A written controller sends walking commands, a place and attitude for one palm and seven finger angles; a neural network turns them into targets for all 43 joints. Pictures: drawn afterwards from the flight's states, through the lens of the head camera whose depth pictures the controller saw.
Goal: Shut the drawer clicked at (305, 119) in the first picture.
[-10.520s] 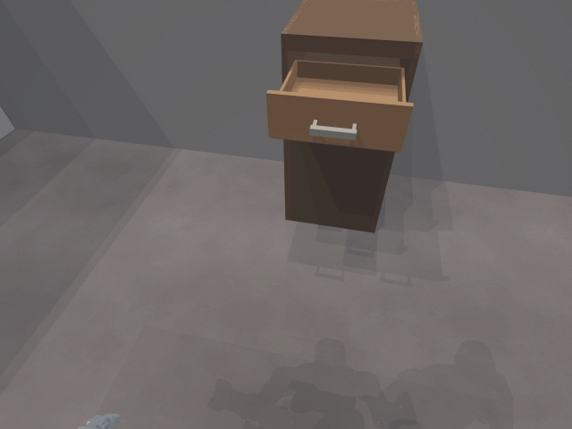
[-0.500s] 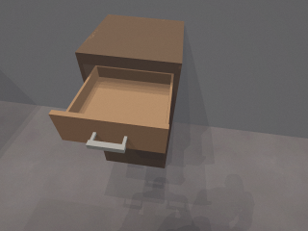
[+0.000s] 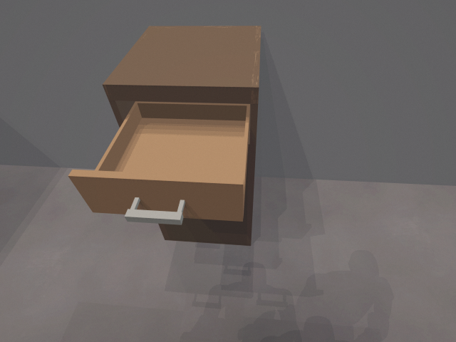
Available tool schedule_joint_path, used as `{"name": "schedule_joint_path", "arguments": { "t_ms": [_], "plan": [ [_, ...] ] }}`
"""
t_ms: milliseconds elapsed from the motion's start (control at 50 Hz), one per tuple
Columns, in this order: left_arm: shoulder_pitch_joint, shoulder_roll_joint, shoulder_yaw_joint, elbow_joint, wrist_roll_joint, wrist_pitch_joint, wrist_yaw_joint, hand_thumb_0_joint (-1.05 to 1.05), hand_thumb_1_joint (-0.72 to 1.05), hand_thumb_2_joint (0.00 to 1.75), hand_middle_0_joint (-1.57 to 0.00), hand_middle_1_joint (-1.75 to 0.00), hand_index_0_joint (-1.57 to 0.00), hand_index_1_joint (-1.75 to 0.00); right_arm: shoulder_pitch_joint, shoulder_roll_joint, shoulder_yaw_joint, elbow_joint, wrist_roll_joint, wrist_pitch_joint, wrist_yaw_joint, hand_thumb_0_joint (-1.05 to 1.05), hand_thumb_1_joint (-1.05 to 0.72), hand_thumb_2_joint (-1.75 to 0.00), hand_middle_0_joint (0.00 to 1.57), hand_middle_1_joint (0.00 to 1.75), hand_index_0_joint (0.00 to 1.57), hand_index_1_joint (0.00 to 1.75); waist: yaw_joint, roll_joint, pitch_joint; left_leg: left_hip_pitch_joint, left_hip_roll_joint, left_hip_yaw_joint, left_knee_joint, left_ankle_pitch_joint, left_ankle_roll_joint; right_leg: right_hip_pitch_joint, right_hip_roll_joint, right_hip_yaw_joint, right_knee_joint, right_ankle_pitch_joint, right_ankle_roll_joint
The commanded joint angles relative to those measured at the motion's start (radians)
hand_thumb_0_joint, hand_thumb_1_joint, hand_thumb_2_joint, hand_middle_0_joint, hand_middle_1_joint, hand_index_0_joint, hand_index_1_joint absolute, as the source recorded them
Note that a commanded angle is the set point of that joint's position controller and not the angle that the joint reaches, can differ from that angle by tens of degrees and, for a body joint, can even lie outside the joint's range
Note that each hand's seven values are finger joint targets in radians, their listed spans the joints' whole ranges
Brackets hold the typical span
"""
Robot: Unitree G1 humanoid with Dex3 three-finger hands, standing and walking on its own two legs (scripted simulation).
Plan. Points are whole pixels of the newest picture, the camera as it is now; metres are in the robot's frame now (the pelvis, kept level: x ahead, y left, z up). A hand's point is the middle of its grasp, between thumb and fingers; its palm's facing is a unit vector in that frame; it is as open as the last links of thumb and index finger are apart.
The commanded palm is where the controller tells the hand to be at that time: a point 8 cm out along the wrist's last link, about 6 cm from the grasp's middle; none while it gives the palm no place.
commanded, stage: look again from close up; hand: left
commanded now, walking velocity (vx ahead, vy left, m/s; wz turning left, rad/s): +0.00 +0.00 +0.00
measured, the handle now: (156, 209) +0.40 +0.19 -0.03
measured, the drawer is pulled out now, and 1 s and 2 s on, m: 0.29 0.29 0.29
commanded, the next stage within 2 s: shuffle to correct the standing spot in 0.22 s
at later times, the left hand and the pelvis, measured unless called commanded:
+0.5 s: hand out of the picture -0.01 +0.13 -0.17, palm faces +0.04 -0.98 -0.18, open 7.4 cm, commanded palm none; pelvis +0.01 -0.03 +0.00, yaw +0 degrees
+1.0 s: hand out of the picture +0.06 +0.16 -0.19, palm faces +0.07 -0.98 -0.19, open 7.4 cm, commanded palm none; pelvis +0.08 +0.00 -0.01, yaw +0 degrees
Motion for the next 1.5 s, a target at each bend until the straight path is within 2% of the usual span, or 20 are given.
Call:
{"name": "schedule_joint_path", "arguments": {
  "t_ms": [0,300,420,500,580,640,680,720,740,760,800,860,900,940,960,1000,1080,1160,1220,1480],
  "plan": [
    [0.048,0.098,0.015,-0.038,-0.005,-0.008,0.006,0.0,0.9,0.9,-0.2,-0.3,-0.2,-0.3,0.032,-0.095,-0.013,-0.035,0.004,-0.013,0.001,0.0,-0.9,-0.9,0.2,0.3,0.2,0.3,0.013,-0.067,0.122,-0.105,0.089,-0.102,-0.168,0.098,0.018,-0.027,-0.024,0.045,-0.102,0.05,-0.059],
    [0.05,0.112,0.023,-0.03,-0.007,-0.018,0.001,0.0,0.9,0.9,-0.2,-0.3,-0.2,-0.3,0.007,-0.081,-0.01,0.009,0.003,-0.012,-0.002,0.0,-0.9,-0.9,0.2,0.3,0.2,0.3,0.014,-0.049,0.044,-0.012,0.088,-0.059,-0.15,0.18,-0.002,0.0,-0.045,0.066,-0.141,0.167,-0.066],
    [0.074,0.14,0.04,-0.029,0.002,-0.007,-0.006,0.0,0.9,0.9,-0.2,-0.3,-0.2,-0.3,0.013,-0.067,-0.013,0.01,-0.009,0.009,0.01,0.0,-0.9,-0.9,0.2,0.3,0.2,0.3,0.021,-0.115,0.128,-0.103,0.029,-0.002,-0.052,-0.088,-0.007,-0.07,-0.082,0.154,-0.239,-0.292,-0.112],
    [0.091,0.156,0.061,-0.046,0.005,-0.008,-0.006,0.0,0.9,0.9,-0.2,-0.3,-0.2,-0.3,0.026,-0.05,-0.019,0.002,-0.01,0.007,0.014,0.0,-0.9,-0.9,0.2,0.3,0.2,0.3,0.021,-0.181,0.155,-0.123,0.027,0.027,0.052,-0.073,-0.003,-0.111,-0.141,0.206,-0.3,-0.356,-0.149],
    [0.059,0.122,0.063,-0.062,0.006,-0.011,-0.012,0.0,0.9,0.9,-0.2,-0.3,-0.2,-0.3,0.112,-0.058,-0.02,0.026,-0.009,-0.013,0.012,0.0,-0.9,-0.9,0.2,0.3,0.2,0.3,-0.011,-0.019,0.138,-0.029,0.048,-0.023,-0.064,0.023,0.012,-0.138,-0.056,0.068,-0.11,-0.194,-0.126],
    [0.05,0.056,0.052,-0.08,0.008,-0.018,-0.016,0.0,0.9,0.9,-0.2,-0.3,-0.2,-0.3,0.171,-0.128,-0.033,0.048,-0.01,-0.027,-0.004,0.0,-0.9,-0.9,0.2,0.3,0.2,0.3,-0.011,0.217,0.083,0.038,0.211,-0.197,-0.155,0.26,0.104,-0.162,0.066,-0.086,0.143,-0.131,-0.088],
    [0.036,0.044,0.049,-0.085,0.007,-0.023,-0.016,0.0,0.9,0.9,-0.2,-0.3,-0.2,-0.3,0.159,-0.125,-0.027,0.041,-0.01,-0.027,-0.012,0.0,-0.9,-0.9,0.2,0.3,0.2,0.3,0.001,0.172,0.092,0.052,0.234,-0.215,-0.119,0.472,0.142,-0.174,0.068,-0.081,0.161,-0.185,-0.092],
    [0.126,0.054,0.061,-0.051,0.002,-0.034,-0.018,0.0,0.9,0.9,-0.2,-0.3,-0.2,-0.3,0.076,-0.109,-0.024,0.008,-0.004,-0.03,-0.012,0.0,-0.9,-0.9,0.2,0.3,0.2,0.3,0.06,0.029,0.052,-0.094,0.146,-0.1,0.031,0.448,0.093,0.064,0.016,-0.014,0.014,0.059,-0.113],
    [0.238,0.116,0.077,-0.015,0.006,-0.044,-0.013,0.0,0.9,0.9,-0.2,-0.3,-0.2,-0.3,0.018,-0.076,-0.021,-0.03,0.001,-0.037,-0.007,0.0,-0.9,-0.9,0.2,0.3,0.2,0.3,0.107,-0.172,0.012,-0.283,0.049,0.006,0.206,0.271,0.038,0.26,-0.123,0.17,-0.062,0.341,-0.155],
    [0.339,0.169,0.089,0.02,0.002,-0.046,-0.006,0.0,0.9,0.9,-0.2,-0.3,-0.2,-0.3,-0.045,-0.049,-0.018,-0.069,0.0,-0.038,-0.002,0.0,-0.9,-0.9,0.2,0.3,0.2,0.3,0.135,-0.319,0.006,-0.429,0.004,0.067,0.35,-0.177,0.001,0.368,-0.309,0.328,-0.141,0.681,-0.237],
    [0.29,0.123,0.07,0.029,0.013,-0.043,0.013,0.0,0.9,0.9,-0.2,-0.3,-0.2,-0.3,-0.094,-0.046,-0.024,-0.075,0.001,-0.023,-0.009,0.0,-0.9,-0.9,0.2,0.3,0.2,0.3,0.109,-0.274,0.065,-0.461,0.057,-0.035,0.436,-0.292,-0.014,0.312,-0.316,0.262,-0.097,1.011,-0.278],
    [0.106,0.109,0.06,-0.039,0.017,-0.019,0.02,0.0,0.9,0.9,-0.2,-0.3,-0.2,-0.3,-0.037,-0.007,-0.023,-0.038,0.015,-0.014,0.0,0.0,-0.9,-0.9,0.2,0.3,0.2,0.3,0.023,-0.243,0.064,-0.215,0.047,0.003,0.097,-0.108,-0.018,0.129,-0.185,0.052,-0.032,0.846,-0.182],
    [0.062,0.101,0.055,-0.062,-0.003,-0.009,0.02,0.0,0.9,0.9,-0.2,-0.3,-0.2,-0.3,0.118,-0.029,-0.027,0.027,0.004,-0.018,-0.004,0.0,-0.9,-0.9,0.2,0.3,0.2,0.3,-0.038,-0.119,-0.011,0.088,0.038,0.011,-0.067,0.383,-0.014,-0.038,-0.079,-0.015,0.109,0.509,-0.094],
    [0.111,0.053,0.048,-0.074,-0.019,0.011,0.024,0.0,0.9,0.9,-0.2,-0.3,-0.2,-0.3,0.108,-0.126,-0.04,0.02,0.001,-0.02,-0.018,0.0,-0.9,-0.9,0.2,0.3,0.2,0.3,0.001,0.15,-0.068,0.089,0.308,-0.256,-0.128,0.875,0.14,-0.09,0.022,-0.027,0.23,-0.216,-0.024],
    [0.126,0.061,0.049,-0.078,-0.006,0.022,0.027,0.0,0.9,0.9,-0.2,-0.3,-0.2,-0.3,0.067,-0.135,-0.048,0.001,-0.003,-0.011,-0.015,0.0,-0.9,-0.9,0.2,0.3,0.2,0.3,0.006,0.098,-0.034,0.016,0.329,-0.234,-0.156,0.737,0.177,-0.067,0.022,-0.006,0.303,-0.329,-0.039],
    [0.072,0.048,0.043,-0.071,-0.003,0.031,0.023,0.0,0.9,0.9,-0.2,-0.3,-0.2,-0.3,-0.006,-0.117,-0.038,-0.015,-0.005,-0.012,-0.027,0.0,-0.9,-0.9,0.2,0.3,0.2,0.3,0.016,0.148,0.041,-0.024,0.314,-0.257,-0.183,0.748,0.178,-0.117,0.0,0.02,0.304,-0.304,-0.037],
    [0.107,0.046,0.047,-0.061,-0.005,0.026,0.01,0.0,0.9,0.9,-0.2,-0.3,-0.2,-0.3,-0.066,-0.135,-0.049,-0.047,-0.003,0.001,-0.031,0.0,-0.9,-0.9,0.2,0.3,0.2,0.3,0.031,0.067,-0.029,0.05,0.264,-0.163,-0.093,0.78,0.147,-0.066,0.016,0.005,0.08,-0.097,-0.035],
    [0.078,0.105,0.051,-0.089,0.007,0.012,0.006,0.0,0.9,0.9,-0.2,-0.3,-0.2,-0.3,-0.084,-0.088,-0.059,-0.076,0.006,0.017,-0.018,0.0,-0.9,-0.9,0.2,0.3,0.2,0.3,0.01,-0.105,-0.056,-0.031,0.11,-0.044,-0.018,0.266,0.018,-0.015,-0.079,0.138,-0.09,0.33,-0.086],
    [0.014,0.121,0.047,-0.107,0.004,0.004,0.005,0.0,0.9,0.9,-0.2,-0.3,-0.2,-0.3,-0.09,-0.051,-0.05,-0.066,0.001,0.034,-0.008,0.0,-0.9,-0.9,0.2,0.3,0.2,0.3,-0.003,-0.214,0.011,-0.036,0.052,-0.01,0.005,0.059,-0.02,-0.093,-0.139,0.186,-0.163,0.29,-0.138],
    [0.048,0.104,0.032,-0.057,-0.006,-0.011,-0.001,0.0,0.9,0.9,-0.2,-0.3,-0.2,-0.3,-0.047,-0.057,-0.019,0.013,-0.002,0.014,-0.004,0.0,-0.9,-0.9,0.2,0.3,0.2,0.3,0.015,-0.052,0.078,0.009,0.098,-0.043,-0.15,0.149,-0.021,-0.055,-0.048,0.111,-0.254,0.075,-0.078]
  ]
}}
